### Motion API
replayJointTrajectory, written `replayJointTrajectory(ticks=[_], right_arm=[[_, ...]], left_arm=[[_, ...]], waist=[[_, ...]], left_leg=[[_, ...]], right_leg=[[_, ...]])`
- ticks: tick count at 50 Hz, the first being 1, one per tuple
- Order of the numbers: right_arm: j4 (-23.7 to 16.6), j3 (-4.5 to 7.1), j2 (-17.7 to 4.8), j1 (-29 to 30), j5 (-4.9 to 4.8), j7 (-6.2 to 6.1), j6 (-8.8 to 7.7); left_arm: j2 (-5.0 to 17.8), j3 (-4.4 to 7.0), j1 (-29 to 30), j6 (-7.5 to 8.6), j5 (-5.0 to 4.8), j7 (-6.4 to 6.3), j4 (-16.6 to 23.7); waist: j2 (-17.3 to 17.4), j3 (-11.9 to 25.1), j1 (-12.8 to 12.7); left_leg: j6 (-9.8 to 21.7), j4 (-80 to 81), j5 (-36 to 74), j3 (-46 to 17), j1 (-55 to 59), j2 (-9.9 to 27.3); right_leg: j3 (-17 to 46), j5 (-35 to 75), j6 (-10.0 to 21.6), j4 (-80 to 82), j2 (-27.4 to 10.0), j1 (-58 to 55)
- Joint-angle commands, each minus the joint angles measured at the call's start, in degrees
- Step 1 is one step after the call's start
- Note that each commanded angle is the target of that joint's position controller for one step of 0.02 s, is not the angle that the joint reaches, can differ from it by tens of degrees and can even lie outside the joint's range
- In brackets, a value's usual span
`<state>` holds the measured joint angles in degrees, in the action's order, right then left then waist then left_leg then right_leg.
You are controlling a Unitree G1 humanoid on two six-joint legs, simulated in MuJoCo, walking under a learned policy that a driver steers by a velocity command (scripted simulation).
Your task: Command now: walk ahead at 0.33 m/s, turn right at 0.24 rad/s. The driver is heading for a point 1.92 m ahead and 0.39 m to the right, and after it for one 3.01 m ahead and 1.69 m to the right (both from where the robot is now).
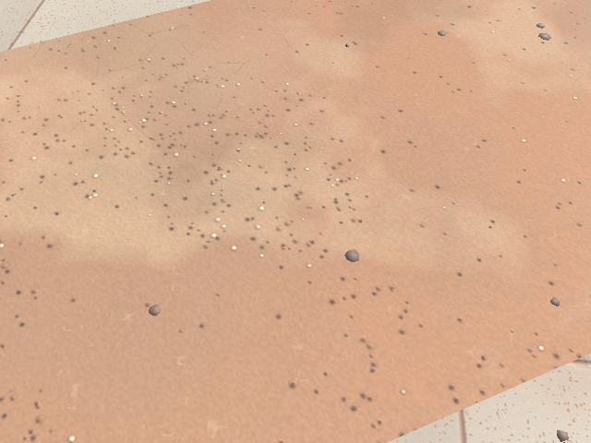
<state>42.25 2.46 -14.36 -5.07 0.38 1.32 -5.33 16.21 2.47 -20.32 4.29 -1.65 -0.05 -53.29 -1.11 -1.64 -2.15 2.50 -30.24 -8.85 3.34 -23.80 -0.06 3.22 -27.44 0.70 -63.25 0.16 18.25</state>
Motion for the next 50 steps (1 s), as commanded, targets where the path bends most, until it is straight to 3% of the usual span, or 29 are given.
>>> replayJointTrajectory(ticks=[1,3,5,10,14,17,18,19,20,21,22,23,24,25,28,31,36,39,40,41,42,43,45,46,48,50], right_arm=[[-0.27,1.59,-5.11,-5.71,0.28,-0.04,-0.50],[0.23,1.89,-5.53,-3.15,0.99,-0.06,-0.97],[0.95,2.42,-7.18,-2.08,1.22,-0.88,-1.03],[2.22,2.81,-8.75,-2.16,0.60,-3.30,0.99],[3.36,3.47,-10.51,-3.80,-0.50,-3.61,2.98],[3.35,3.97,-11.38,-3.28,-1.67,-3.82,4.30],[3.23,4.01,-11.21,-2.62,-2.08,-4.01,4.62],[3.78,3.89,-10.36,-4.38,-1.99,-4.02,4.76],[2.80,3.41,-8.93,-5.90,-0.27,-3.78,4.42],[0.40,1.99,-5.25,-7.45,1.84,-3.01,3.96],[0.88,2.44,-7.48,-3.94,0.79,-2.23,3.69],[0.01,2.71,-8.24,-1.25,-1.10,-2.06,3.88],[0.61,2.77,-7.81,-1.09,-1.00,-2.62,4.28],[1.01,3.13,-8.72,-1.13,-0.32,-3.26,4.86],[1.98,3.08,-7.47,-4.01,-0.44,-3.62,5.85],[2.21,2.32,-5.78,-3.75,-0.42,-3.86,5.93],[2.31,2.28,-6.60,-3.20,-0.70,-3.21,5.76],[3.83,1.97,-5.46,-6.72,0.04,-2.17,4.98],[3.73,2.12,-7.50,-7.57,1.16,-2.04,4.72],[3.20,2.66,-11.39,-7.08,1.63,-2.27,4.64],[3.35,2.24,-9.91,-4.03,1.87,-2.00,4.54],[1.85,1.49,-7.25,0.41,1.75,-1.92,3.98],[2.98,1.43,-7.27,-1.68,0.87,-1.96,3.14],[3.61,1.30,-7.19,-2.54,0.69,-2.03,2.83],[4.59,0.85,-6.19,-4.52,0.72,-2.34,2.94],[4.80,0.76,-6.37,-5.75,0.48,-2.66,3.16]], left_arm=[[6.52,2.23,0.68,-0.21,0.30,-0.95,4.00],[3.88,2.10,-1.65,-2.30,0.38,-1.17,3.77],[3.07,2.22,-0.38,-3.28,0.78,-1.35,5.68],[2.02,2.03,6.65,-3.36,1.18,0.04,9.79],[3.02,2.51,11.25,-3.91,1.32,1.56,13.48],[3.98,3.18,11.34,-4.31,1.18,2.42,15.54],[4.25,3.52,9.41,-4.18,1.15,2.49,15.45],[6.37,4.50,5.50,-3.89,1.45,2.04,14.76],[13.19,6.56,1.21,-3.78,1.83,0.69,14.80],[17.93,7.16,1.56,-3.96,2.70,-0.01,15.99],[13.18,5.81,0.89,-3.66,2.70,0.48,16.80],[11.69,5.31,4.52,-3.24,2.39,0.59,17.54],[10.23,5.01,7.76,-3.30,1.39,0.30,17.82],[8.41,4.36,10.59,-3.74,0.89,-0.15,18.42],[7.90,3.93,12.66,-4.20,2.28,-0.85,19.10],[8.28,3.99,11.93,-4.19,2.23,-1.42,18.54],[7.46,3.16,12.31,-4.74,2.66,-1.21,17.60],[5.23,1.98,11.96,-4.98,2.01,-1.09,16.37],[3.66,1.44,10.10,-4.72,2.39,-1.04,15.73],[2.12,1.18,7.34,-4.28,3.23,-0.76,15.79],[3.28,1.59,10.26,-3.99,2.80,-0.82,17.04],[4.99,2.04,11.98,-3.99,2.76,-0.97,16.40],[3.57,1.97,13.96,-4.73,3.24,-1.13,15.73],[3.26,1.92,13.32,-5.12,3.41,-1.09,15.58],[3.03,1.88,11.94,-5.23,2.87,-0.88,14.67],[3.58,2.18,12.18,-4.79,2.47,-0.87,13.89]], waist=[[5.50,5.91,2.41],[7.03,4.97,0.05],[6.85,3.96,-0.98],[5.99,4.56,1.27],[5.48,4.08,3.04],[6.21,3.63,2.38],[5.75,4.33,1.02],[3.12,6.62,-0.59],[-7.17,10.83,-1.32],[-17.55,15.64,1.71],[-8.59,21.53,-1.99],[-5.53,16.84,-1.14],[-1.60,12.80,0.48],[-1.26,10.33,1.62],[-5.33,9.78,3.67],[-6.02,10.54,2.66],[-7.83,8.40,1.06],[-5.87,6.79,3.37],[-1.97,6.46,2.59],[8.66,6.34,-0.88],[15.49,4.08,-0.65],[12.85,2.48,-0.79],[11.04,2.57,0.76],[10.64,2.34,0.77],[8.32,1.13,0.97],[3.97,-0.23,2.00]], left_leg=[[9.78,12.54,29.20,-13.16,18.69,16.52],[9.96,15.36,33.77,-7.75,11.55,15.27],[10.74,16.88,36.50,-3.73,9.81,15.54],[9.46,17.03,31.40,3.95,12.94,14.20],[8.87,13.39,28.59,4.09,19.13,16.72],[7.11,7.11,28.94,3.42,21.67,18.24],[5.49,2.65,30.41,4.55,21.44,17.14],[2.66,-5.43,29.98,6.50,19.39,13.88],[-2.12,-20.21,15.77,8.90,9.31,8.58],[-6.48,-38.69,-30.62,5.49,-10.28,-1.64],[-5.47,-44.28,-31.76,-6.64,-12.41,-1.23],[-4.41,-44.61,-27.42,-7.52,-14.75,0.28],[-4.25,-41.31,-22.95,-7.51,-15.20,1.70],[-4.54,-37.98,-19.75,-7.35,-14.06,2.72],[-5.54,-31.46,-15.12,-5.55,-6.20,1.66],[-6.35,-23.11,-13.33,-5.54,-2.82,1.91],[-5.65,-12.45,-11.87,-4.70,2.88,1.85],[-2.91,4.41,-1.92,-2.71,12.44,0.89],[-1.02,7.29,1.13,-8.11,15.49,5.83],[3.00,8.75,7.68,-16.30,15.58,14.15],[7.99,12.90,0.29,-21.43,5.94,17.62],[6.57,13.28,-4.56,-18.86,3.22,14.47],[1.93,11.65,-8.49,-13.65,3.74,9.67],[0.99,11.65,-10.33,-12.94,3.21,9.04],[-0.41,11.11,-14.56,-10.47,2.34,6.81],[-0.93,9.26,-13.96,-8.60,4.15,5.16]], right_leg=[[2.20,3.10,-0.99,-4.57,-6.01,17.10],[0.84,6.86,-2.02,-3.24,-5.70,11.57],[0.58,11.05,-2.88,-0.01,-5.69,13.00],[-2.51,24.52,-2.63,15.83,-5.69,11.36],[-4.14,21.27,-1.18,22.52,-4.88,12.17],[-5.84,15.12,1.04,26.85,-3.39,11.06],[-7.09,17.37,2.26,31.38,-1.92,7.44],[-6.69,25.96,4.18,36.90,-0.14,-0.27],[5.86,53.46,8.45,37.64,-8.21,-12.52],[26.62,68.55,21.75,36.70,-21.83,-25.85],[27.88,59.75,22.68,39.14,-21.59,-25.68],[22.36,52.80,19.91,40.28,-19.24,-21.51],[18.61,44.22,16.41,41.38,-16.09,-16.79],[16.29,38.18,14.55,42.78,-14.74,-12.14],[11.90,35.18,13.56,44.52,-11.18,-4.45],[10.99,31.89,13.32,44.37,-10.72,-4.11],[13.61,17.59,12.27,44.83,-10.88,-1.87],[12.45,12.67,7.98,41.86,-8.04,1.40],[10.24,9.85,4.68,38.07,-5.24,3.79],[3.61,4.16,1.33,30.14,1.28,6.38],[0.48,3.50,-0.26,30.24,1.70,3.09],[1.04,7.98,-0.61,30.09,0.35,-1.54],[0.92,15.76,-0.61,33.58,0.30,-5.04],[1.90,17.68,-0.48,34.81,-0.50,-6.70],[2.52,18.01,0.43,35.78,-1.08,-7.70],[2.99,16.99,1.21,36.34,-1.22,-5.04]])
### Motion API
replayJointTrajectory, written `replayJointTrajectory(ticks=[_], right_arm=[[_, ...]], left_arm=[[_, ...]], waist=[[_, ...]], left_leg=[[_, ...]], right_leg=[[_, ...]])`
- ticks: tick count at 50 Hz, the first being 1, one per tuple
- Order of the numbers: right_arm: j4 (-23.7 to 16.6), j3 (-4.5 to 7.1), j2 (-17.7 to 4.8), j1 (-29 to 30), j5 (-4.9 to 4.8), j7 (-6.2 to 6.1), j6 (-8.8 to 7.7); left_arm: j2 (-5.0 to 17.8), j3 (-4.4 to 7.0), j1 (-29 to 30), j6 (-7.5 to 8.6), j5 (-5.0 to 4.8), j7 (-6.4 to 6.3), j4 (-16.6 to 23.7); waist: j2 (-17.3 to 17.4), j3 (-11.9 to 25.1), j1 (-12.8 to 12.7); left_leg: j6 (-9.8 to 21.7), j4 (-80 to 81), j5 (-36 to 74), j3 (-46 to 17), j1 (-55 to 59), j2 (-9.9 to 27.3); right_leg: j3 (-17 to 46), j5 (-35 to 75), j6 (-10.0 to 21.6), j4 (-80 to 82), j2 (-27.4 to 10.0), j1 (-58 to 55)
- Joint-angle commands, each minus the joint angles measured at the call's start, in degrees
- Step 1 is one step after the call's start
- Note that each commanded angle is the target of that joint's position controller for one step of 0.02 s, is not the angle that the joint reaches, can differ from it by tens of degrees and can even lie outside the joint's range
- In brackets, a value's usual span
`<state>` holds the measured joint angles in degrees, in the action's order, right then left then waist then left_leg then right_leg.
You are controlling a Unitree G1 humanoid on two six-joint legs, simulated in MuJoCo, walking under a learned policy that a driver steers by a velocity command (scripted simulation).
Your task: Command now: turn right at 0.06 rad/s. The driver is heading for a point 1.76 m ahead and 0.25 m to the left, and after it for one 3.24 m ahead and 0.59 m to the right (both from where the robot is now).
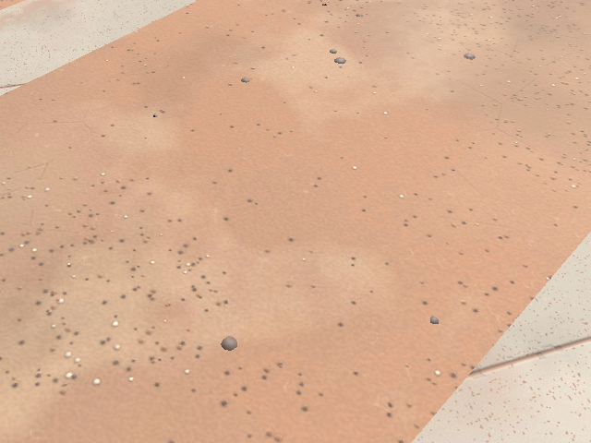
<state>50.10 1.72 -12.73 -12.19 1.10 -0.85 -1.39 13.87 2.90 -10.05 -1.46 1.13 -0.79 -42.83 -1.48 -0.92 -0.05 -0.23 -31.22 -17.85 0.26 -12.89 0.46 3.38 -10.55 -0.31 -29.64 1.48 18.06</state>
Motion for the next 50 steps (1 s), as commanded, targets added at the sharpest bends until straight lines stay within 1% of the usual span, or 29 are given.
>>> replayJointTrajectory(ticks=[1,6,13,14,15,16,17,19,20,21,23,24,25,26,27,28,29,30,32,33,35,38,41,44,45,47,48,49,50], right_arm=[[-2.91,1.48,-7.99,0.98,-0.37,-0.61,-0.80],[-2.03,1.23,-7.16,0.12,-0.61,-0.59,-0.64],[0.06,0.99,-6.53,0.40,-0.75,-0.18,-0.29],[0.97,0.99,-6.35,-0.79,-0.81,-0.16,-0.18],[1.49,1.27,-7.13,-1.24,-1.17,-0.21,0.02],[1.55,1.66,-8.27,-1.33,-1.59,-0.32,0.15],[1.57,1.88,-9.06,-2.08,-1.91,-0.51,0.04],[2.16,2.77,-12.00,-4.35,-2.45,-0.79,-0.98],[2.32,3.13,-12.73,-4.33,-2.54,-0.90,-1.55],[2.32,3.14,-12.38,-3.98,-2.40,-0.87,-2.09],[1.89,3.10,-11.71,-1.34,-2.98,-0.28,-2.31],[1.54,3.01,-11.22,0.33,-3.14,0.00,-2.15],[1.04,2.64,-9.96,1.80,-2.85,0.07,-2.34],[-0.69,1.67,-6.44,3.37,-2.57,0.08,-2.91],[-2.56,1.65,-6.38,3.86,-2.60,-0.20,-3.96],[-2.23,2.45,-9.01,3.16,-3.61,0.11,-4.46],[-1.52,2.44,-8.98,2.17,-4.18,0.68,-4.80],[-1.11,2.48,-8.45,2.32,-3.81,0.89,-5.02],[-1.10,2.87,-8.10,3.53,-2.83,1.46,-4.70],[-0.99,2.69,-6.97,3.43,-2.60,1.84,-4.41],[-1.86,2.35,-5.75,5.78,-2.05,2.13,-3.91],[-4.67,1.39,-4.07,12.87,-1.92,2.21,-3.82],[-6.31,1.01,-4.47,17.70,-2.39,2.61,-3.91],[-7.76,1.17,-5.84,19.48,-2.67,3.31,-4.18],[-7.86,1.41,-6.59,18.95,-2.63,3.55,-4.35],[-6.85,2.54,-8.97,13.78,-2.58,3.55,-4.44],[-4.61,3.72,-10.78,6.03,-2.60,3.23,-4.25],[-1.80,4.92,-13.14,-4.09,-2.55,2.69,-3.95],[-0.26,6.14,-18.74,-12.29,-0.98,2.26,-3.76]], left_arm=[[5.52,1.68,1.89,1.25,-0.17,-0.13,2.93],[5.01,1.70,0.83,1.94,-0.38,-0.31,0.87],[5.31,1.78,0.06,1.71,-0.69,-0.93,-2.05],[4.89,1.69,-0.88,1.59,-0.75,-0.99,-3.03],[5.11,1.83,-1.09,1.46,-1.06,-1.09,-3.55],[5.48,2.02,-1.03,1.52,-1.39,-1.16,-3.72],[5.43,2.01,-0.27,2.00,-1.64,-1.14,-3.42],[3.93,1.68,2.93,4.04,-2.57,-0.59,-2.14],[3.72,1.54,4.64,5.07,-2.72,-0.24,-1.65],[3.91,1.63,4.84,5.90,-2.76,0.18,-1.69],[3.43,1.73,0.96,6.86,-2.99,1.04,-3.61],[4.06,2.36,-4.18,6.93,-2.94,1.17,-6.28],[6.24,3.49,-10.04,6.78,-2.69,1.06,-8.59],[11.39,5.03,-17.05,6.87,-2.41,0.71,-10.04],[13.50,5.09,-21.54,7.26,-2.10,1.51,-10.58],[8.90,3.36,-17.04,7.74,-1.54,1.62,-9.70],[6.51,2.56,-13.34,8.00,-1.44,1.69,-8.48],[6.38,2.30,-11.09,7.96,-1.46,1.79,-7.86],[4.47,1.25,-10.26,7.40,-1.29,1.78,-7.92],[4.61,1.16,-11.50,7.15,-1.23,1.58,-8.45],[5.92,1.29,-13.48,6.77,-1.39,0.96,-9.30],[7.76,1.40,-13.83,6.38,-1.22,0.12,-9.72],[8.48,1.53,-16.10,6.52,-1.64,-0.17,-10.93],[8.54,1.79,-16.32,6.36,-2.33,-0.24,-12.09],[8.87,1.99,-15.85,6.15,-2.37,-0.29,-12.17],[10.27,2.48,-14.29,5.54,-1.97,-0.32,-11.87],[10.10,2.41,-13.56,4.97,-1.64,-0.34,-11.75],[9.00,1.84,-13.53,4.64,-1.22,-0.42,-11.22],[2.61,0.02,-20.16,5.26,-0.72,0.15,-10.10]], waist=[[2.96,-0.68,0.24],[-0.04,2.31,0.81],[0.59,2.31,0.59],[1.09,3.29,0.71],[2.32,2.02,0.73],[4.30,-0.17,0.83],[6.19,-3.03,1.34],[11.08,-7.83,2.30],[11.47,-9.90,2.69],[10.97,-9.91,2.33],[10.31,-7.46,-0.51],[9.56,-5.16,-2.87],[7.23,-2.26,-5.34],[-6.31,0.40,-7.24],[-15.81,3.12,-8.08],[-8.43,0.39,-5.15],[-5.36,-1.45,-3.42],[-2.83,-2.05,-2.55],[-2.71,-2.70,-1.74],[-3.58,-2.36,-1.67],[-2.64,-2.83,-2.14],[-2.39,-4.73,-3.34],[-3.28,-6.27,-4.45],[-3.41,-7.09,-3.20],[-3.37,-6.36,-2.30],[-4.98,-1.66,1.09],[-5.19,3.17,5.16],[-4.11,9.38,9.44],[8.88,19.46,7.53]], left_leg=[[1.92,9.36,-3.17,-5.04,-5.86,4.34],[2.15,6.44,4.33,-3.44,-2.62,3.33],[1.76,6.24,6.92,-2.49,-2.05,2.52],[1.99,7.12,1.29,-2.22,-1.72,2.18],[2.93,8.05,-6.98,-2.67,-2.72,2.02],[4.68,9.46,-15.44,-4.69,-3.78,2.95],[6.86,12.03,-22.73,-8.76,-3.66,5.47],[12.25,19.37,-29.55,-21.77,-0.13,15.11],[14.12,20.66,-26.84,-25.74,-0.26,18.28],[14.32,20.13,-21.70,-25.58,1.09,18.86],[11.67,17.21,-12.95,-18.58,-0.10,15.57],[9.59,14.39,-7.67,-13.79,-4.80,12.16],[7.12,7.30,0.80,-8.80,-9.26,8.59],[2.46,-12.40,4.25,0.55,-18.65,0.85],[1.00,-27.98,-12.12,-1.31,-28.38,-3.45],[2.33,-36.12,-13.07,-5.65,-33.43,0.19],[3.98,-37.49,-7.79,-6.09,-34.38,2.69],[4.73,-36.06,-2.67,-5.16,-34.54,4.65],[4.30,-31.30,3.63,-3.74,-31.88,6.93],[3.58,-29.64,5.38,-2.58,-30.93,6.92],[1.67,-24.71,8.41,-0.83,-31.53,6.54],[-0.07,-11.85,15.53,0.67,-28.42,5.05],[0.08,-3.70,21.07,1.95,-23.39,3.05],[2.38,0.29,20.69,0.24,-23.06,3.01],[3.28,1.13,19.33,0.13,-22.08,2.76],[5.16,0.79,15.59,1.95,-13.79,0.15],[6.59,0.68,14.36,3.49,-3.92,-1.87],[8.57,-0.65,13.79,0.90,11.37,0.39],[16.60,0.70,5.13,-22.97,34.34,15.78]], right_leg=[[3.11,1.08,2.06,3.04,-2.70,-4.56],[3.52,7.95,1.87,2.33,-3.21,-6.18],[3.73,10.62,2.14,1.85,-3.55,-7.82],[2.80,5.03,2.22,1.66,-2.71,-8.25],[1.32,-4.55,2.45,0.50,-1.16,-6.84],[-0.22,-15.04,2.69,-1.21,0.31,-3.59],[-1.27,-20.25,2.80,-3.12,0.92,1.34],[-5.13,-14.86,2.68,-10.80,0.75,10.14],[-3.82,-12.68,3.20,-12.51,-1.41,12.14],[-3.24,-12.96,3.85,-12.29,-2.56,12.80],[-5.13,-11.42,5.04,-2.73,-2.18,3.56],[-6.30,-5.99,4.96,1.43,-0.35,-7.67],[-3.41,-2.99,5.35,2.28,-1.01,-17.18],[15.28,-9.59,10.37,10.77,-11.29,-25.80],[36.56,-10.14,17.41,18.67,-21.66,-31.50],[34.59,-10.45,17.50,17.73,-22.83,-29.72],[27.68,-8.91,15.40,17.62,-20.45,-27.63],[22.49,-7.58,13.64,18.79,-18.48,-25.83],[14.01,2.53,11.26,20.57,-15.24,-22.86],[11.23,7.29,11.09,20.90,-14.26,-22.21],[7.54,12.99,11.62,21.78,-13.46,-21.28],[3.47,12.63,11.28,23.63,-12.11,-16.57],[1.65,10.21,11.10,25.29,-12.54,-14.40],[1.14,13.11,10.16,23.71,-15.26,-19.19],[0.86,16.21,9.60,22.03,-16.01,-21.25],[-0.23,33.57,8.32,14.73,-16.15,-23.91],[-1.94,42.28,7.16,5.28,-14.29,-22.76],[-3.47,38.62,5.30,-8.07,-11.66,-14.74],[-4.88,13.74,1.95,-31.55,-3.95,6.60]])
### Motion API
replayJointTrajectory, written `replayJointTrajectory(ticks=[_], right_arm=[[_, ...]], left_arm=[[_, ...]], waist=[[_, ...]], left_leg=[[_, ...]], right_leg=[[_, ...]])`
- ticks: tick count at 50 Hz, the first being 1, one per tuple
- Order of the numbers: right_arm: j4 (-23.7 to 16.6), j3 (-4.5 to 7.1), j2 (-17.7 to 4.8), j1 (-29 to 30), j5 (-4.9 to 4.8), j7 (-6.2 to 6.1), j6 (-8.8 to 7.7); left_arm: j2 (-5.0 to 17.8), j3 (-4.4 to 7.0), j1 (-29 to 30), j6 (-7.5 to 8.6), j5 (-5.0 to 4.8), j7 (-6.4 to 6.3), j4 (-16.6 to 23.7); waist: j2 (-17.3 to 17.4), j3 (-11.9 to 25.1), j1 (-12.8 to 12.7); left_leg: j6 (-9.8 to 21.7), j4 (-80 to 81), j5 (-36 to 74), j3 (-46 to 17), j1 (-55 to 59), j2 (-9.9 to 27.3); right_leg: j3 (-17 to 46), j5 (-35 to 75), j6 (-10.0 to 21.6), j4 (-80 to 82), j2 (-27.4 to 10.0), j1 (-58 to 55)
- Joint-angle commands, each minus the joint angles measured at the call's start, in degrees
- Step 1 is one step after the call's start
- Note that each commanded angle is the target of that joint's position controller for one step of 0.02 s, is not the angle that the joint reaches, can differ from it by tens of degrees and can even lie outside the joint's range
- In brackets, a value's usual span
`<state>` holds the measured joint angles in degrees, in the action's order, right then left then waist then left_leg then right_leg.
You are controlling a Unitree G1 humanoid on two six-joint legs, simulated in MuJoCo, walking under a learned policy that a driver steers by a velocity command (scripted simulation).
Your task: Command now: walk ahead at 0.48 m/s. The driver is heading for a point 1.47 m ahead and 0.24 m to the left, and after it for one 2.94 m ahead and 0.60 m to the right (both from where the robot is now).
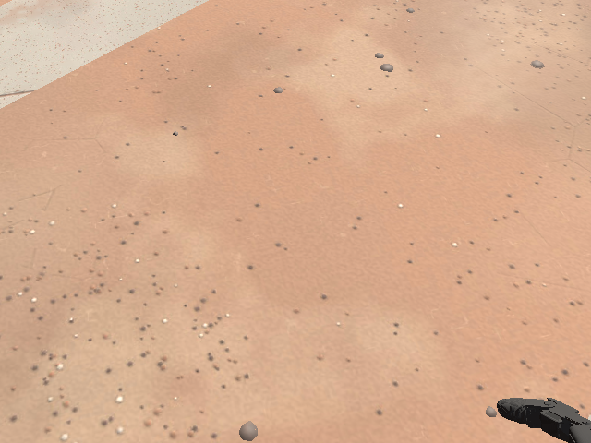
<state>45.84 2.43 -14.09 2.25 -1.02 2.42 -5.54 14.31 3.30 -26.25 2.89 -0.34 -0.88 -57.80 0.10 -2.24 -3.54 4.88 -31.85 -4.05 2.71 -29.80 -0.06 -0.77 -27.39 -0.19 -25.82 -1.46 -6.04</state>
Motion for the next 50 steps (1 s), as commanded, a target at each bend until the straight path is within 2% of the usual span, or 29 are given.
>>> replayJointTrajectory(ticks=[1,2,3,4,5,6,8,9,12,16,21,24,25,26,27,28,29,30,31,32,33,35,37,40,43,47,49,50], right_arm=[[4.76,4.51,-14.70,-27.70,0.59,-0.61,0.50],[4.34,3.35,-11.13,-22.50,0.00,-0.44,0.18],[3.16,2.70,-8.93,-17.50,0.21,-0.56,-0.02],[2.67,2.22,-7.66,-13.28,0.81,-0.40,-0.37],[2.46,1.74,-6.02,-10.94,1.53,-0.26,-0.85],[2.71,1.57,-5.51,-10.17,1.82,-0.11,-1.01],[3.75,1.64,-5.98,-11.37,1.39,-0.15,-1.34],[4.23,1.79,-6.88,-12.31,1.36,-0.45,-1.45],[5.46,2.10,-8.70,-15.88,1.19,-1.67,-1.18],[6.71,2.00,-9.54,-20.14,0.50,-2.49,-0.58],[9.27,2.15,-9.97,-25.97,0.11,-2.63,0.92],[9.47,2.65,-11.08,-25.58,0.03,-2.91,1.97],[9.10,2.80,-11.66,-24.40,0.04,-2.97,2.23],[8.74,2.54,-11.10,-23.25,0.13,-2.96,2.57],[7.52,1.64,-9.29,-23.11,0.76,-3.03,2.53],[6.49,-0.48,-2.42,-29.79,1.22,-2.29,1.19],[7.49,-0.18,-4.42,-28.55,0.31,-1.98,-0.34],[5.97,1.27,-9.64,-22.99,-1.67,-1.72,-1.23],[5.19,1.32,-9.77,-19.44,-2.22,-1.90,-1.42],[5.12,1.54,-9.01,-17.79,-1.58,-2.28,-1.01],[5.49,1.96,-8.27,-18.69,-1.09,-2.60,-0.04],[6.22,1.66,-5.14,-21.16,-0.90,-2.72,1.74],[5.18,1.81,-4.71,-19.78,-0.80,-2.89,2.55],[3.23,2.03,-4.73,-15.60,-0.24,-2.53,2.35],[1.08,1.42,-3.46,-9.58,0.09,-1.42,1.97],[-2.82,0.86,-2.90,-3.00,0.04,-0.03,2.02],[-4.67,1.07,-3.53,-1.93,-0.09,0.82,2.11],[-5.24,1.43,-4.31,-2.70,-0.14,1.16,2.17]], left_arm=[[0.17,-1.25,-5.01,2.43,-0.49,0.66,3.71],[6.25,0.36,0.91,3.67,-2.14,0.92,5.37],[7.98,0.67,6.28,4.28,-2.82,0.81,7.07],[7.73,0.82,8.63,4.30,-2.05,0.36,7.53],[7.42,1.32,8.22,3.66,-1.09,-0.06,7.29],[6.00,1.22,6.51,2.83,-0.77,-0.15,6.82],[4.09,0.97,6.00,1.63,-0.61,-0.25,6.76],[4.34,1.06,7.74,1.32,-0.45,-0.34,7.49],[5.00,1.22,14.66,1.41,0.30,-0.34,9.85],[3.34,0.39,22.93,2.33,0.00,0.59,11.97],[3.46,-0.38,31.06,2.94,-0.67,2.38,15.11],[5.46,0.03,29.86,3.38,-0.83,3.28,15.82],[6.92,0.67,26.28,3.49,-0.78,3.28,15.03],[9.09,1.93,18.12,3.53,-0.68,3.03,12.56],[12.68,3.24,7.05,3.46,-0.04,2.50,9.73],[18.70,4.78,0.07,2.97,0.60,2.17,8.16],[13.80,3.30,-0.50,2.67,0.06,2.24,7.82],[10.57,2.20,4.60,2.65,-0.14,2.01,8.61],[8.62,1.59,9.58,2.67,0.06,1.80,9.83],[6.53,0.96,13.16,2.87,0.36,1.95,10.12],[5.01,0.49,15.22,3.33,0.85,2.10,10.13],[5.10,0.64,15.83,3.96,1.19,2.32,9.21],[6.50,1.08,15.01,4.36,1.51,1.94,8.19],[7.46,1.32,14.01,4.30,1.57,0.97,7.30],[8.43,1.41,13.07,4.06,1.14,0.22,6.96],[9.71,1.96,8.53,2.53,0.17,-0.26,5.09],[10.49,2.33,8.34,1.41,-0.26,-0.43,4.95],[11.24,2.57,9.20,0.91,-0.35,-0.62,5.36]], waist=[[15.57,26.79,10.35],[11.16,16.84,10.26],[7.10,9.88,8.86],[2.63,5.36,6.63],[3.14,3.94,4.32],[4.33,3.64,2.78],[4.21,2.43,1.84],[3.73,1.33,1.85],[2.02,-0.58,3.48],[2.00,-1.39,6.37],[1.92,-3.10,8.89],[3.74,-1.38,6.57],[4.87,1.09,4.27],[4.62,6.08,-0.09],[2.52,14.41,-4.26],[-11.01,23.61,-2.44],[-12.82,26.64,-3.46],[-9.55,16.77,-3.19],[-5.83,10.86,-1.60],[-3.23,6.28,0.13],[-4.46,4.15,2.25],[-5.35,2.92,4.09],[-4.35,1.33,4.61],[-3.52,0.14,3.96],[-2.79,-1.26,1.95],[-1.49,-3.35,-0.43],[-2.15,-3.19,0.19],[-2.97,-2.09,1.29]], left_leg=[[15.92,14.63,-20.84,-48.30,55.64,22.88],[12.43,17.12,-25.62,-43.18,48.07,20.58],[10.20,18.06,-22.88,-34.52,38.70,18.76],[9.08,19.78,-15.99,-27.66,28.99,16.73],[7.93,21.09,-10.97,-22.64,22.92,14.34],[7.80,22.66,-9.06,-19.79,19.26,13.06],[8.82,25.10,-6.29,-16.04,15.68,12.24],[9.23,26.12,-5.13,-14.70,15.16,12.15],[9.17,27.22,-0.93,-12.05,17.89,11.87],[6.75,27.05,1.92,-6.91,19.98,9.58],[6.64,23.00,4.55,-7.14,30.73,13.00],[5.31,17.85,14.60,-7.82,35.87,15.22],[4.58,13.63,24.46,-7.12,36.17,14.66],[3.25,4.37,32.44,-4.92,34.41,12.11],[1.46,-10.19,25.60,-2.82,24.60,9.26],[-3.19,-33.50,-0.95,-0.24,-0.35,-0.67],[-3.01,-42.16,-28.43,-8.38,-9.18,-3.07],[-1.81,-45.64,-26.09,-9.89,-14.42,0.68],[-1.39,-43.50,-20.50,-8.29,-13.75,3.96],[-1.69,-39.30,-16.43,-7.55,-11.64,5.98],[-1.86,-36.09,-13.43,-8.15,-8.01,7.68],[-2.58,-34.29,-10.82,-8.23,-4.05,8.19],[-3.36,-31.70,-6.81,-9.08,-6.67,8.12],[-3.98,-21.89,2.92,-9.35,-9.67,7.36],[-3.75,-11.28,10.39,-5.04,-7.21,6.50],[-2.23,-4.92,7.82,-2.84,-11.32,5.90],[-0.83,-3.68,2.44,-1.17,-11.71,4.88],[0.14,-3.41,-0.53,0.47,-9.18,3.43]], right_leg=[[6.06,-4.22,0.94,-48.56,5.50,41.08],[8.73,-2.48,2.37,-53.44,1.61,47.49],[6.81,2.56,3.51,-52.34,-1.55,48.34],[5.61,7.53,3.61,-48.41,-4.38,45.69],[5.95,10.56,3.72,-44.72,-6.51,41.76],[6.14,12.00,3.58,-43.08,-7.35,38.52],[5.32,13.22,2.77,-39.85,-8.06,37.79],[5.08,15.27,2.13,-37.54,-8.36,39.58],[4.66,24.82,0.29,-27.32,-8.53,45.69],[1.68,35.64,0.01,-12.64,-5.78,43.03],[1.21,32.32,1.03,-4.56,-3.87,45.50],[0.62,25.10,3.26,-2.16,-2.24,41.78],[-0.84,23.16,4.33,-1.68,-0.46,35.85],[-2.42,24.22,6.06,-0.34,1.33,24.57],[3.26,25.97,9.31,-3.43,-4.15,6.40],[29.69,18.18,18.90,-1.43,-19.27,-17.86],[43.47,12.72,20.72,7.16,-22.13,-20.28],[34.02,10.86,16.96,8.13,-20.22,-12.68],[25.29,13.80,14.65,9.68,-18.02,-3.41],[19.35,17.00,13.26,12.27,-15.67,4.82],[14.65,19.20,11.75,14.47,-13.63,10.21],[9.40,22.71,11.63,17.58,-12.49,15.84],[5.00,26.92,11.93,19.17,-12.41,16.86],[-0.77,30.67,10.93,19.91,-11.43,15.08],[-5.70,30.77,9.53,20.91,-10.57,14.32],[-7.81,34.53,9.11,17.95,-13.84,4.11],[-8.75,41.92,8.27,14.19,-15.40,-0.38],[-9.65,50.63,7.60,11.09,-15.57,-1.38]])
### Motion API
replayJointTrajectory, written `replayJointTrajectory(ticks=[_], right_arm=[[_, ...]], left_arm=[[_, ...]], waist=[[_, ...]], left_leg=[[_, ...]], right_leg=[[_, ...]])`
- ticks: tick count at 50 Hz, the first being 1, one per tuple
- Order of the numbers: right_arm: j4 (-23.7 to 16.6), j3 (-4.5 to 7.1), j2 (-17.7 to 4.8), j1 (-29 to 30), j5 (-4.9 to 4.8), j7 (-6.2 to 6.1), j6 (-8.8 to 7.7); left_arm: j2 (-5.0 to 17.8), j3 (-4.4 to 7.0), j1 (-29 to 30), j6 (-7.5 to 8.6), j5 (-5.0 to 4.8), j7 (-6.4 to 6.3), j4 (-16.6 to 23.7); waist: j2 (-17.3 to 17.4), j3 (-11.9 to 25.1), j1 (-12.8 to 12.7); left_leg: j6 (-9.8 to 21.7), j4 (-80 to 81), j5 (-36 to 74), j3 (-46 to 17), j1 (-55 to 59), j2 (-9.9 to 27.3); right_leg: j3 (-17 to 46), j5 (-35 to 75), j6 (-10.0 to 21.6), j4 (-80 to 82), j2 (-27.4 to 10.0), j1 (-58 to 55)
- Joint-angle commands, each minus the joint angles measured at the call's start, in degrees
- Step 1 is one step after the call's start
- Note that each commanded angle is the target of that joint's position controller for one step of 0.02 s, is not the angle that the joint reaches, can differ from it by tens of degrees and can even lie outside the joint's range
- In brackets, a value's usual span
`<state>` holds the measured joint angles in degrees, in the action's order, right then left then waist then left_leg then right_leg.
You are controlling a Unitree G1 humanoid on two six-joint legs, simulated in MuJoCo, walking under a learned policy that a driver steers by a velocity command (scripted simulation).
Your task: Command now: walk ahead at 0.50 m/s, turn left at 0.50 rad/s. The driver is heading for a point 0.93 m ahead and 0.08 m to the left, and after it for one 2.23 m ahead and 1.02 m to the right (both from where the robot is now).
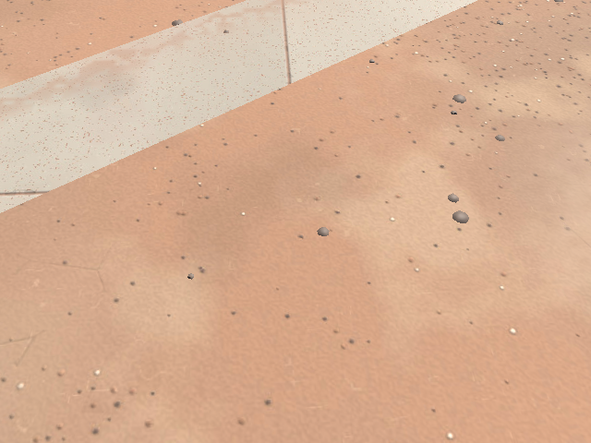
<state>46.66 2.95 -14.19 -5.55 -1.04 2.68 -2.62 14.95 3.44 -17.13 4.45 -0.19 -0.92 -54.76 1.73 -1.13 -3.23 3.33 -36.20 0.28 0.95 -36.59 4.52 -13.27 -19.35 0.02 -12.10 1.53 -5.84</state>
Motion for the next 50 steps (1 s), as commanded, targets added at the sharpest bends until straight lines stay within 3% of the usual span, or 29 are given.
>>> replayJointTrajectory(ticks=[1,3,4,5,6,7,8,9,10,12,15,18,21,25,27,28,29,30,31,32,33,34,35,38,40,43,46,48,50], right_arm=[[-6.25,1.51,-5.35,3.18,-0.14,1.08,-0.59],[-3.62,4.19,-9.87,-10.40,-0.48,0.68,-0.37],[-1.76,6.27,-15.09,-19.34,-0.49,-0.65,0.15],[-2.07,6.83,-19.95,-18.01,-0.95,-0.98,-0.10],[-3.36,5.41,-15.41,-20.18,-0.27,-0.94,-0.63],[-3.22,4.67,-12.54,-18.05,0.24,-1.05,-1.22],[-4.03,4.19,-10.89,-14.06,0.03,-1.09,-1.61],[-5.10,3.64,-9.06,-9.95,0.14,-1.11,-1.65],[-6.18,3.12,-7.86,-7.74,0.77,-1.30,-1.71],[-6.67,3.06,-8.15,-6.94,0.62,-1.78,-1.75],[-5.73,3.36,-9.77,-9.65,0.46,-2.90,-1.92],[-4.65,3.17,-9.67,-12.06,0.26,-3.34,-1.64],[-3.02,3.05,-10.00,-15.09,0.21,-3.11,-1.70],[-1.30,3.17,-10.29,-17.51,0.20,-3.42,-0.97],[-1.31,3.39,-11.01,-16.52,0.31,-3.70,-0.44],[-1.68,3.19,-10.77,-15.28,0.37,-3.71,-0.21],[-2.62,2.40,-9.25,-14.28,0.79,-3.60,-0.19],[-3.48,1.13,-5.37,-19.78,0.99,-3.36,-0.90],[-2.66,0.52,-4.27,-22.34,0.13,-3.10,-1.68],[-3.57,1.61,-9.46,-17.46,-0.87,-2.83,-2.27],[-5.15,1.65,-9.99,-11.97,-1.20,-2.69,-2.58],[-5.88,1.62,-9.36,-9.05,-0.37,-2.70,-2.68],[-5.79,1.98,-9.04,-9.11,0.41,-2.82,-2.43],[-4.69,1.63,-6.03,-12.79,0.84,-3.27,-1.26],[-5.53,1.03,-4.51,-10.92,1.32,-3.60,-1.04],[-5.94,0.38,-3.34,-6.48,1.23,-3.25,-1.15],[-6.81,0.54,-4.09,-2.31,1.08,-2.79,-1.13],[-7.48,0.88,-5.20,-0.78,1.33,-2.46,-1.33],[-6.56,1.40,-6.15,-3.46,1.89,-2.29,-1.66]], left_arm=[[11.51,2.72,0.77,-1.13,-0.58,-0.86,2.79],[12.11,2.78,2.46,-2.13,-0.62,-1.36,3.72],[10.71,2.08,1.53,-1.72,0.23,-1.42,5.01],[1.43,-0.71,-4.39,0.27,1.72,-0.01,7.61],[6.18,-0.04,2.04,2.98,-0.71,0.98,8.52],[8.36,0.57,7.46,4.37,-2.60,1.47,10.35],[7.93,0.40,8.44,4.97,-1.97,1.20,10.50],[8.28,0.88,8.53,4.84,-0.43,0.75,9.99],[8.79,1.34,7.37,4.09,0.11,0.70,9.93],[7.61,1.41,5.72,2.53,0.53,0.72,10.03],[5.39,0.65,9.86,1.56,1.10,0.58,11.47],[3.86,-0.12,15.40,1.92,0.74,1.18,12.72],[4.39,-0.25,20.06,2.33,-0.09,1.83,14.24],[6.30,0.13,21.99,3.08,-0.05,2.82,15.86],[7.62,0.68,18.08,3.37,-0.09,2.99,15.15],[8.99,1.51,12.08,3.48,0.04,2.82,13.41],[11.37,2.39,3.10,3.52,0.65,2.57,11.46],[15.98,3.66,-5.32,3.30,1.37,2.31,10.33],[13.76,3.31,-8.50,2.61,-0.03,2.70,8.22],[10.02,2.07,-5.49,2.33,-1.11,2.66,8.89],[8.44,1.50,-1.10,1.82,-0.59,2.36,9.96],[7.49,1.02,2.29,1.60,0.15,2.43,10.32],[6.20,0.52,4.12,1.79,0.73,2.48,10.66],[6.49,0.32,5.59,2.30,0.91,2.59,9.89],[8.06,0.73,5.75,2.17,0.83,2.04,9.01],[8.92,0.91,4.47,1.02,0.36,1.28,7.90],[9.09,0.78,1.74,-0.01,-0.10,0.97,6.02],[9.27,0.79,1.85,-0.67,-0.35,0.86,5.29],[8.99,0.67,3.41,-1.26,-0.81,0.66,4.99]], waist=[[-5.89,-1.09,2.46],[-5.85,6.52,10.17],[0.69,12.27,13.36],[14.13,17.19,5.92],[7.62,21.98,10.20],[5.13,14.28,10.76],[-0.27,9.64,8.23],[-2.27,6.40,5.77],[-1.27,5.47,3.67],[-0.72,4.28,1.93],[-0.04,2.12,3.17],[1.48,1.33,5.92],[2.49,-0.35,8.25],[3.00,-1.33,8.10],[4.41,0.34,5.58],[4.22,4.03,2.25],[2.84,11.33,-1.84],[-7.60,20.72,-2.05],[-18.80,24.45,-2.13],[-11.99,15.84,-3.07],[-7.39,8.83,-2.31],[-4.11,3.37,-0.57],[-4.57,1.96,1.23],[-6.00,1.89,4.46],[-5.95,2.51,4.78],[-6.39,4.39,2.94],[-6.52,4.74,1.14],[-6.79,4.36,1.20],[-6.00,4.95,3.57]], left_leg=[[2.76,0.46,-8.03,4.20,1.63,-3.21],[6.09,3.66,-8.03,5.92,20.76,-8.11],[9.57,5.61,-8.33,-6.12,38.36,-1.80],[20.67,10.98,-16.93,-38.70,57.48,12.05],[21.16,18.60,-20.99,-48.30,60.89,14.35],[18.12,19.37,-16.40,-39.85,56.11,12.81],[16.07,19.26,-10.64,-32.75,47.46,10.42],[14.84,20.00,-4.46,-27.45,38.95,8.36],[14.48,21.26,0.00,-24.61,33.50,6.92],[14.53,23.15,4.62,-20.99,28.20,5.80],[13.31,24.82,9.68,-14.77,24.43,3.73],[9.94,24.55,5.94,-10.13,23.21,0.61],[9.19,24.68,-0.58,-11.99,25.73,2.47],[8.51,19.58,4.55,-15.71,36.90,7.16],[7.20,15.20,15.71,-15.61,39.33,7.39],[6.11,8.89,24.83,-13.74,38.79,5.16],[4.47,-2.54,23.33,-11.43,32.83,2.30],[0.43,-23.15,4.18,-7.65,13.45,-5.32],[-1.50,-36.13,-32.35,-8.39,-0.18,-10.31],[-0.87,-40.62,-31.22,-11.03,-6.80,-6.53],[-0.54,-39.70,-26.06,-8.48,-7.95,-3.44],[-0.65,-35.58,-22.06,-6.74,-6.69,-1.14],[-0.78,-31.80,-19.35,-6.75,-3.76,0.82],[-3.07,-25.78,-18.86,-4.76,3.25,1.27],[-4.54,-18.18,-14.62,-3.44,4.16,1.00],[-4.65,-5.55,-2.14,-1.52,9.36,-0.86],[-4.23,1.44,2.96,-2.08,11.15,-2.23],[-3.06,4.42,0.74,-2.70,11.53,-2.57],[-1.35,10.38,2.82,-2.15,16.53,-3.42]], right_leg=[[2.10,52.69,6.70,-7.07,-18.49,-2.26],[0.05,60.56,4.23,-26.42,-15.77,2.61],[-0.22,43.69,1.67,-44.21,-13.05,16.33],[5.98,-11.40,-1.75,-63.80,-0.10,42.71],[18.15,-14.50,-0.37,-69.21,0.29,49.87],[18.67,-9.19,1.20,-67.95,-2.69,54.31],[18.40,-4.08,1.82,-62.94,-5.37,52.28],[18.12,-1.54,1.36,-57.90,-7.04,48.14],[18.55,0.04,0.91,-55.35,-8.19,43.75],[17.53,1.35,-0.80,-50.32,-8.74,41.01],[15.42,10.71,-3.09,-39.66,-8.31,41.44],[14.13,24.22,-2.91,-26.19,-6.21,37.48],[14.08,29.24,-1.89,-20.07,-4.89,36.68],[14.85,21.17,1.18,-15.94,-4.33,41.28],[13.45,16.23,3.12,-14.92,-2.79,36.25],[11.76,17.30,4.68,-13.35,-1.16,27.65],[15.43,20.31,7.69,-15.99,-5.28,12.81],[34.92,16.92,15.42,-16.74,-17.92,-10.05],[54.64,5.28,20.01,-7.91,-24.63,-17.97],[51.97,-4.58,17.14,-5.44,-22.95,-12.58],[44.18,-4.17,14.83,-4.13,-20.83,-4.15],[38.59,1.26,14.03,-2.01,-18.46,4.66],[35.06,6.25,13.37,-0.71,-16.62,9.58],[25.57,35.48,13.91,-0.08,-14.36,16.48],[20.03,48.20,13.71,-0.67,-13.27,17.38],[14.50,49.01,11.33,-1.26,-10.07,17.47],[15.25,43.75,10.65,-2.76,-10.99,13.76],[16.93,41.48,10.16,-5.44,-12.39,11.47],[17.69,37.69,8.36,-10.59,-11.82,11.05]])
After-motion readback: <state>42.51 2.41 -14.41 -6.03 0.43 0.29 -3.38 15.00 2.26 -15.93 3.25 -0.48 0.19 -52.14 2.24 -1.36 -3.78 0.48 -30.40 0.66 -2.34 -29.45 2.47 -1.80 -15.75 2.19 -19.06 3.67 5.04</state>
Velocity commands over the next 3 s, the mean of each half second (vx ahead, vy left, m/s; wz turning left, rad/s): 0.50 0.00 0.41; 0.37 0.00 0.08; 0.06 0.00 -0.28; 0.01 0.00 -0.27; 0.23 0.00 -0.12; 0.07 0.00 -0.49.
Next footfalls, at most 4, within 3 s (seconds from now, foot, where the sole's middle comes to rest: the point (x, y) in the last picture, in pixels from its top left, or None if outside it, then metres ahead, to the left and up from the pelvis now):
0.08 left None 0.22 0.11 -0.77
0.58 right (338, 409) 0.55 -0.04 -0.77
1.02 left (230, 344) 0.70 0.22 -0.77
1.42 right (336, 364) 0.66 -0.04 -0.77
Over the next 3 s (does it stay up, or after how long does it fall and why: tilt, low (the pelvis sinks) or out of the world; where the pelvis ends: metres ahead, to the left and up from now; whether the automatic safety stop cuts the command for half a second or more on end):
stays up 0.83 0.05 0.01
